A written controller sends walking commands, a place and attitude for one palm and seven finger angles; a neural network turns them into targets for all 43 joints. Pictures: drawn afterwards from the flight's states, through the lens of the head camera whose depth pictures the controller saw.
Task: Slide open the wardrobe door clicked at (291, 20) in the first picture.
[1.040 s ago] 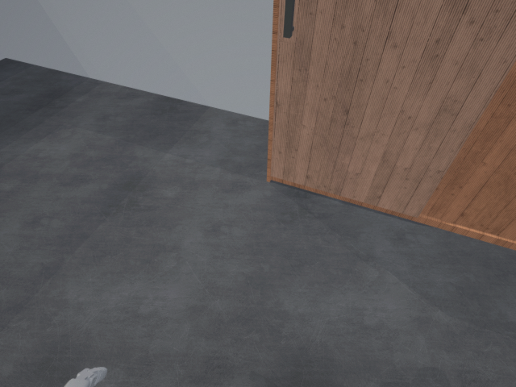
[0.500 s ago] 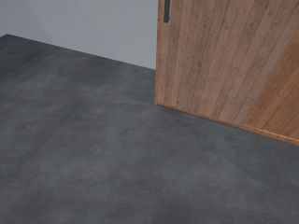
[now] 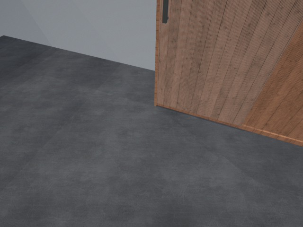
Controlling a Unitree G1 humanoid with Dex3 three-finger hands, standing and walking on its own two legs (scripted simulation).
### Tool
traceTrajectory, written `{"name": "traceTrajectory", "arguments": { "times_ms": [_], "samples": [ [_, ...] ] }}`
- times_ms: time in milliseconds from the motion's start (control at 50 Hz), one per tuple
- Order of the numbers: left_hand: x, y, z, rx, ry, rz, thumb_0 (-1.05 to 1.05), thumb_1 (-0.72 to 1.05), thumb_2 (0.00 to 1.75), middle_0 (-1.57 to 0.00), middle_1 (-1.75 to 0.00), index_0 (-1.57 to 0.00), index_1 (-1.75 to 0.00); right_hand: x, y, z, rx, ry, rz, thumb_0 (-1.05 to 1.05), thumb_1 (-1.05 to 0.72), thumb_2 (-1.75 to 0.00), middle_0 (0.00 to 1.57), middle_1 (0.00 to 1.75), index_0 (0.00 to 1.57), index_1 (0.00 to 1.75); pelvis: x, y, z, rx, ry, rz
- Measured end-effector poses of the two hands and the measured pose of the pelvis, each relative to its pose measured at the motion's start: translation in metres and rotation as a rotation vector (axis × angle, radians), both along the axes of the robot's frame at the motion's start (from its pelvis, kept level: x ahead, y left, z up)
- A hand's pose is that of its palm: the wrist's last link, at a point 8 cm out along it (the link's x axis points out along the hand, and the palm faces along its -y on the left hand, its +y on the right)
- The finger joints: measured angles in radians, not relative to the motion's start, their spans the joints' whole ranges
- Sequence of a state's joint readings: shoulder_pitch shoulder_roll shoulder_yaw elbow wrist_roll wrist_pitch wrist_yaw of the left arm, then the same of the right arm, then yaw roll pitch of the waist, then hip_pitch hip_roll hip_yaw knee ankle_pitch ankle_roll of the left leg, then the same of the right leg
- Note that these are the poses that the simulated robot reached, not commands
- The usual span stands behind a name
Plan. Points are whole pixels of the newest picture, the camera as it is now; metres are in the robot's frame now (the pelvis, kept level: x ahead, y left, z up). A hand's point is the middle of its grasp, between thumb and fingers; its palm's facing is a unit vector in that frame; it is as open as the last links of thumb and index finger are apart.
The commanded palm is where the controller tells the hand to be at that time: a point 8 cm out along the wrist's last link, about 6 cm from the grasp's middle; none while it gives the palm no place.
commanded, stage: look at it before walking up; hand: left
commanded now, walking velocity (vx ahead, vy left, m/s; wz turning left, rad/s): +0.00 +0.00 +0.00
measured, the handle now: out of the picture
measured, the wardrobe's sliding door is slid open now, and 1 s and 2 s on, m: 0.00 0.00 0.00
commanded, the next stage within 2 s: walk to a spot facing it in 0.40 s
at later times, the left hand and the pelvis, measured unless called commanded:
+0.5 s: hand out of the picture +0.08 +0.25 -0.15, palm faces -0.02 -0.94 -0.34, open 7.4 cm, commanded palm none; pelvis +0.01 +0.00 +0.00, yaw +0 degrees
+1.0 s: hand out of the picture +0.09 +0.24 -0.18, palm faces +0.12 -0.98 -0.17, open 7.4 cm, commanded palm none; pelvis +0.12 +0.06 +0.00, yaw +7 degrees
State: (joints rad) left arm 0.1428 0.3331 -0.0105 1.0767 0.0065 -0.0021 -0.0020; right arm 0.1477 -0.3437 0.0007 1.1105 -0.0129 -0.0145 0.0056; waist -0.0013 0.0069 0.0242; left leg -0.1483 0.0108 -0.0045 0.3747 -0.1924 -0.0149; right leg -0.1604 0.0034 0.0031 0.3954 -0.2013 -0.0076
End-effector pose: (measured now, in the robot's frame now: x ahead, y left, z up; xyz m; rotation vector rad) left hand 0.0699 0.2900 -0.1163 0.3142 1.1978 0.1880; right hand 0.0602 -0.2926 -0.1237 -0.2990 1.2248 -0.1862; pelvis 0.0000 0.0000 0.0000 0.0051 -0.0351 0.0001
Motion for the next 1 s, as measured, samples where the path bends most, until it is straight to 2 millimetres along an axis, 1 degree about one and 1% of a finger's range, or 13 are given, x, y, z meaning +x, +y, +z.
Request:
{"name": "traceTrajectory", "arguments": {
  "times_ms": [520,600,660,720,800,840,860,880,920,960,1000],
  "samples": [
    [0.005,0.003,0.001,0.009,0.015,0.005,0.01,0.9,0.9,-0.2,-0.3,-0.2,-0.3,0.023,0.0,0.002,-0.002,-0.021,0.012,0.0,-0.9,-0.9,0.2,0.3,0.2,0.3,0.009,0.0,0.001,0.001,0.005,-0.002],
    [0.004,-0.002,-0.003,0.001,0.02,0.02,0.01,0.9,0.9,-0.2,-0.3,-0.2,-0.3,0.023,0.005,-0.001,0.006,-0.008,0.015,0.0,-0.9,-0.9,0.2,0.3,0.2,0.3,0.014,0.0,-0.001,-0.002,0.01,0.005],
    [-0.003,-0.009,-0.012,-0.035,0.033,0.048,0.01,0.9,0.9,-0.2,-0.3,-0.2,-0.3,0.018,0.017,-0.008,0.026,0.03,0.02,0.0,-0.9,-0.9,0.2,0.3,0.2,0.3,0.024,0.002,-0.003,-0.009,0.017,0.02],
    [-0.017,-0.014,-0.022,-0.081,0.053,0.097,0.01,0.9,0.9,-0.2,-0.3,-0.2,-0.3,0.015,0.034,-0.011,0.045,0.083,0.027,0.0,-0.9,-0.9,0.2,0.3,0.2,0.3,0.036,0.01,-0.005,-0.018,0.024,0.05],
    [-0.04,-0.014,-0.039,-0.139,0.125,0.164,0.0,0.9,0.9,-0.2,-0.3,-0.2,-0.3,0.021,0.062,-0.013,0.062,0.119,0.035,0.0,-0.9,-0.9,0.2,0.3,0.2,0.3,0.057,0.027,-0.01,-0.025,0.021,0.088],
    [-0.048,-0.01,-0.05,-0.161,0.181,0.191,0.01,0.9,0.9,-0.2,-0.3,-0.2,-0.3,0.024,0.076,-0.018,0.064,0.117,0.029,0.0,-0.9,-0.9,0.2,0.3,0.2,0.3,0.068,0.038,-0.016,-0.018,0.019,0.093],
    [-0.05,-0.009,-0.051,-0.168,0.212,0.196,0.01,0.9,0.9,-0.2,-0.3,-0.2,-0.3,0.025,0.083,-0.02,0.067,0.118,0.017,0.0,-0.9,-0.9,0.2,0.3,0.2,0.3,0.074,0.042,-0.017,-0.012,0.02,0.087],
    [-0.048,-0.008,-0.05,-0.172,0.237,0.196,0.01,0.9,0.9,-0.2,-0.3,-0.2,-0.3,0.024,0.09,-0.019,0.073,0.123,0.003,0.0,-0.9,-0.9,0.2,0.3,0.2,0.3,0.08,0.046,-0.016,-0.01,0.023,0.084],
    [-0.038,-0.006,-0.046,-0.179,0.258,0.195,0.01,0.9,0.9,-0.2,-0.3,-0.2,-0.3,0.02,0.104,-0.017,0.089,0.151,-0.023,0.0,-0.9,-0.9,0.2,0.3,0.2,0.3,0.093,0.051,-0.012,-0.011,0.029,0.09],
    [-0.019,-0.003,-0.04,-0.185,0.242,0.197,0.01,0.9,0.9,-0.2,-0.3,-0.2,-0.3,0.015,0.117,-0.014,0.106,0.197,-0.035,0.0,-0.9,-0.9,0.2,0.3,0.2,0.3,0.107,0.055,-0.006,-0.012,0.034,0.105],
    [0.007,-0.001,-0.036,-0.188,0.205,0.2,0.01,0.9,0.9,-0.2,-0.3,-0.2,-0.3,0.012,0.129,-0.01,0.124,0.247,-0.043,0.0,-0.9,-0.9,0.2,0.3,0.2,0.3,0.122,0.058,-0.003,-0.012,0.037,0.118]
  ]
}}
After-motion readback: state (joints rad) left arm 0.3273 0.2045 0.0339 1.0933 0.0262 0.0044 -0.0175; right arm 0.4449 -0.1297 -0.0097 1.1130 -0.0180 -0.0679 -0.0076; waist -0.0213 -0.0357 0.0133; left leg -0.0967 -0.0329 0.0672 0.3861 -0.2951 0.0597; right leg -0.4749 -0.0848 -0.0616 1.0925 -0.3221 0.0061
